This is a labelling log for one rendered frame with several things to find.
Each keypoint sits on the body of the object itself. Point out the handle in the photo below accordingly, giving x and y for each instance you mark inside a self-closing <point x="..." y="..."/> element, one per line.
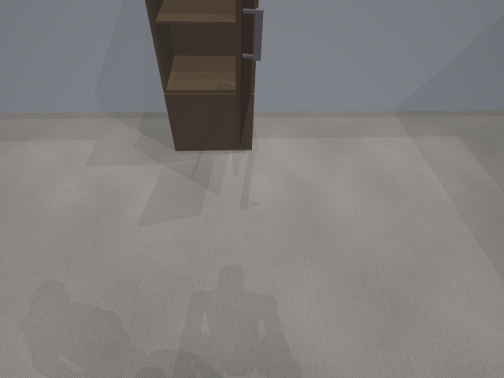
<point x="258" y="33"/>

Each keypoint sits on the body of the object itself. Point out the cupboard door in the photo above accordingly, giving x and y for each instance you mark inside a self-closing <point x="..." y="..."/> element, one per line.
<point x="244" y="27"/>

